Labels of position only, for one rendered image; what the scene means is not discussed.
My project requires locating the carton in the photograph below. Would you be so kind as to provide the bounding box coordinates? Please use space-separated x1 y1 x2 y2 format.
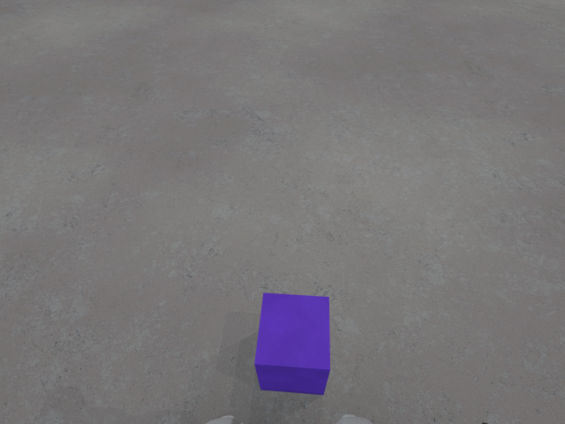
254 292 330 395

